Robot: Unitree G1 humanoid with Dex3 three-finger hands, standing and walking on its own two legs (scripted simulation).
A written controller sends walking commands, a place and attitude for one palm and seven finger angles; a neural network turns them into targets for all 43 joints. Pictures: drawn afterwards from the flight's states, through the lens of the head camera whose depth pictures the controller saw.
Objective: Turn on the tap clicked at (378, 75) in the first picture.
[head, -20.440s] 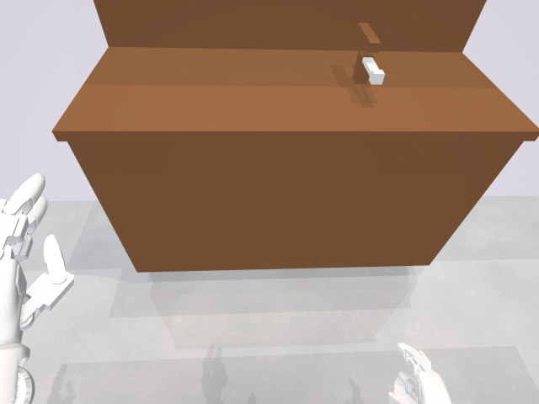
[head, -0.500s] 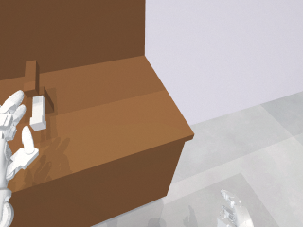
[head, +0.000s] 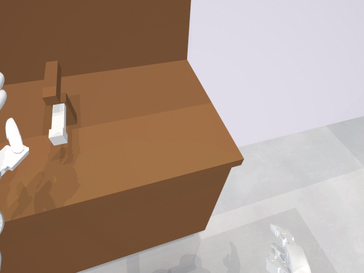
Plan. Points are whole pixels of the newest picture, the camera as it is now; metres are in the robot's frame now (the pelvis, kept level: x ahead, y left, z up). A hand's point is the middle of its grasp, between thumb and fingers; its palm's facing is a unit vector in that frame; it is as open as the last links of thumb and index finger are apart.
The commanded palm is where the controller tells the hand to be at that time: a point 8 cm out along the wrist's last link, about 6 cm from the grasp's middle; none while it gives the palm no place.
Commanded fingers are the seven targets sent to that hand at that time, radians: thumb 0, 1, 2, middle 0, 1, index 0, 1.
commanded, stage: come to a stop and stand still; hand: left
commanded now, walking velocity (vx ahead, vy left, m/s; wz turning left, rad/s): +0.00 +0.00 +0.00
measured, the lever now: (58, 136) +0.34 +0.33 +0.08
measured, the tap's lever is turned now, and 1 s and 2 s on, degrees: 0 0 0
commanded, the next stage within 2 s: look again from close up in 0.58 s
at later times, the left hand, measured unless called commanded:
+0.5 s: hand out of the picture +0.19 +0.32 +0.16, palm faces +0.42 -0.85 -0.31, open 7.5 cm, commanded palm +0.13 +0.35 +0.17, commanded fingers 0.00 0.90 0.90 -0.20 -0.30 -0.20 -0.30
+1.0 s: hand (23, 173) +0.21 +0.29 +0.16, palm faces +0.38 -0.85 -0.36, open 7.5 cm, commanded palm +0.16 +0.32 +0.17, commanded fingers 0.00 0.90 0.90 -0.20 -0.30 -0.20 -0.30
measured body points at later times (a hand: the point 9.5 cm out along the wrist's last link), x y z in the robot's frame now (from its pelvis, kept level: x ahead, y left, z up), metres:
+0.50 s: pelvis -0.03 +0.07 +0.00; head -0.03 +0.09 +0.45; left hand +0.16 +0.36 +0.18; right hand +0.15 -0.14 -0.07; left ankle +0.02 +0.11 -0.74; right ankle +0.00 -0.08 -0.74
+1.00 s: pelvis +0.00 +0.04 +0.00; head +0.01 +0.06 +0.45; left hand +0.18 +0.33 +0.18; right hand +0.18 -0.18 -0.07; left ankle +0.02 +0.11 -0.74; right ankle +0.00 -0.08 -0.74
